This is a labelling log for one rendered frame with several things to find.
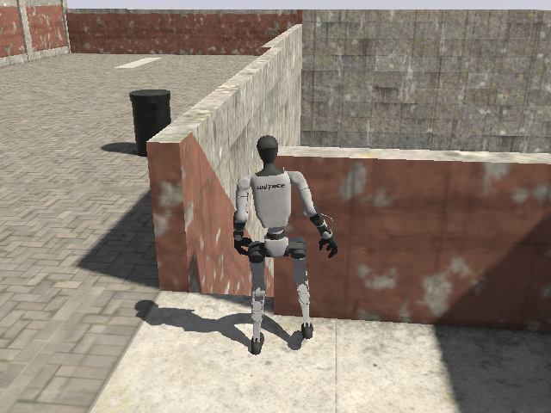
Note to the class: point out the robot right hand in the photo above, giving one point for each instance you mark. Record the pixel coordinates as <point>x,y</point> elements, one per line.
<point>332,244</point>

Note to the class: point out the right robot upper arm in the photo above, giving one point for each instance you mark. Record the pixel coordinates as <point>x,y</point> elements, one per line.
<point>303,191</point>

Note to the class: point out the left robot upper arm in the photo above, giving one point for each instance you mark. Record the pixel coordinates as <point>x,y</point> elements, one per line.
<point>244,183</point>

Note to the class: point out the robot right foot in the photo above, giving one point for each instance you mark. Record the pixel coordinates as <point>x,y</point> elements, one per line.
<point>307,332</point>

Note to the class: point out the robot left hand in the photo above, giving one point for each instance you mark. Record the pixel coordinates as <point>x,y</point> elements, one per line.
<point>244,242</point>

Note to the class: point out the robot right thigh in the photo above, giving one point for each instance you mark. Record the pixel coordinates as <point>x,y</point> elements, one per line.
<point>297,250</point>

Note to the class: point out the robot left forearm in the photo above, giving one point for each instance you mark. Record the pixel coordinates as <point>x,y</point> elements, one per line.
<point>238,229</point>

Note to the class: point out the robot right forearm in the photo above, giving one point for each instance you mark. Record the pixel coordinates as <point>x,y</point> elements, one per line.
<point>320,224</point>

